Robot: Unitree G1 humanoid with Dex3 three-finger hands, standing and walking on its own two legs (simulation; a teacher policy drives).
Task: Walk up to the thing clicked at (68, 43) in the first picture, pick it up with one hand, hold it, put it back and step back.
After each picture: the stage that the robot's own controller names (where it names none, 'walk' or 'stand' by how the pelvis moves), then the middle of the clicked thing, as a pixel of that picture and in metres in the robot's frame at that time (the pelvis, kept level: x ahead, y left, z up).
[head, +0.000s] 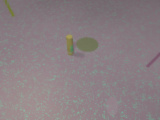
stand; (69, 45) +1.30 +0.11 -0.66
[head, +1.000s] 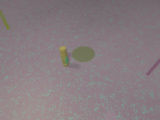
walk; (64, 56) +1.18 +0.24 -0.64
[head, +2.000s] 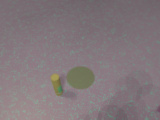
walk; (57, 85) +0.73 +0.26 -0.64
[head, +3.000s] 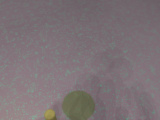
stand; out of the picture +0.43 +0.21 -0.63
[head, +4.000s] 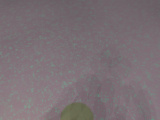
stand; out of the picture +0.37 +0.23 -0.66
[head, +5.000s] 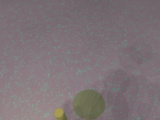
walk; (61, 118) +0.44 +0.23 -0.65
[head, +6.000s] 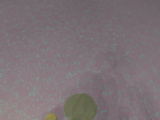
stand; out of the picture +0.42 +0.20 -0.64
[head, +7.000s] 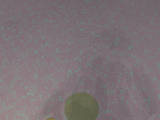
walk; out of the picture +0.33 +0.20 -0.62
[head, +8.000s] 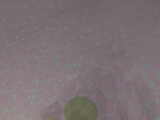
stand; out of the picture +0.36 +0.19 -0.64
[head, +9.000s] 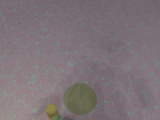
stand; (53, 114) +0.40 +0.19 -0.62
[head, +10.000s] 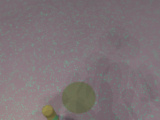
walk; (51, 115) +0.39 +0.25 -0.60
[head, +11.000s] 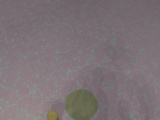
stand; out of the picture +0.41 +0.20 -0.63
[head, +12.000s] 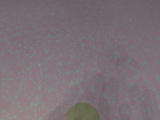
stand; out of the picture +0.36 +0.20 -0.66
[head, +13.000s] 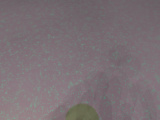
stand; out of the picture +0.36 +0.21 -0.66
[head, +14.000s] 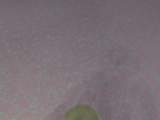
go down; out of the picture +0.35 +0.21 -0.66
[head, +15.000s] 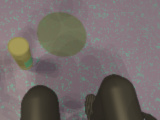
go down; (22, 56) +0.47 +0.18 -0.27
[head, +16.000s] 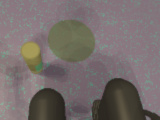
approach; (33, 60) +0.47 +0.16 -0.27
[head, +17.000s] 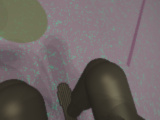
close in; out of the picture +0.48 +0.20 -0.18
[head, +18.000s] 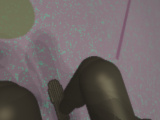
close; out of the picture +0.47 +0.22 -0.18
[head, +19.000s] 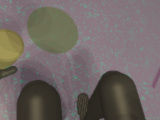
lift; (2, 56) +0.39 +0.22 -0.09
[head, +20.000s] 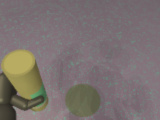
lift; (30, 86) +0.32 +0.16 +0.07
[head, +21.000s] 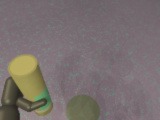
hold; (35, 90) +0.31 +0.15 +0.05
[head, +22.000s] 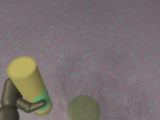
hold; (34, 91) +0.31 +0.16 +0.05
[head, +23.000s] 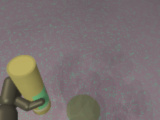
crouch; (33, 89) +0.32 +0.16 +0.05
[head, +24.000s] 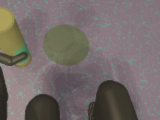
crouch; (13, 44) +0.47 +0.16 -0.03
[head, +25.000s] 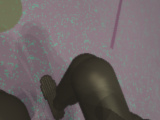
lower; out of the picture +0.48 +0.22 -0.18
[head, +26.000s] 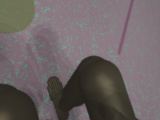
lower; out of the picture +0.47 +0.22 -0.18
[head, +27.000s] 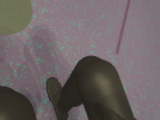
lower; out of the picture +0.47 +0.22 -0.18
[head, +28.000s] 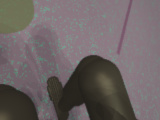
lower; out of the picture +0.46 +0.21 -0.18
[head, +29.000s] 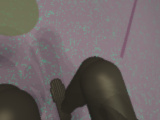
loosen; out of the picture +0.46 +0.20 -0.17
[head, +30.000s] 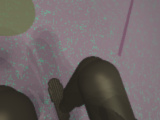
withdraw; out of the picture +0.46 +0.20 -0.19
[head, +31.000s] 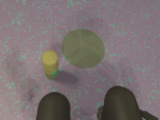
walk; (50, 66) +0.47 +0.13 -0.31
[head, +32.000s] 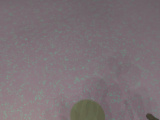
stand; out of the picture +0.37 +0.15 -0.59
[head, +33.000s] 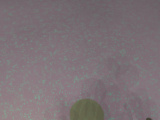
stand; out of the picture +0.38 +0.15 -0.60
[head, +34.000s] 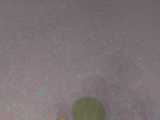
stand; out of the picture +0.38 +0.14 -0.60
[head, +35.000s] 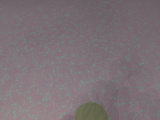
stand; out of the picture +0.39 +0.15 -0.65
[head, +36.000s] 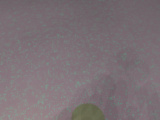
stand; out of the picture +0.36 +0.17 -0.66
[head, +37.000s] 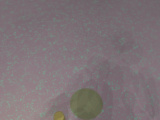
walk; out of the picture +0.38 +0.17 -0.65
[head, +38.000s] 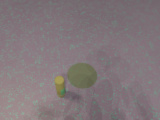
walk; (60, 87) +0.61 +0.14 -0.64
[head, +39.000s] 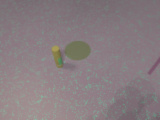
stand; (57, 57) +0.95 +0.26 -0.62
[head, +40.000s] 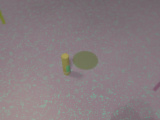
stand; (65, 64) +0.97 +0.16 -0.64
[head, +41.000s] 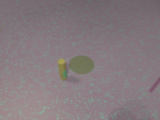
stand; (62, 70) +0.96 +0.16 -0.66
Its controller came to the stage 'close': yes
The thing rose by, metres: 0.71
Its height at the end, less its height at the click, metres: +0.00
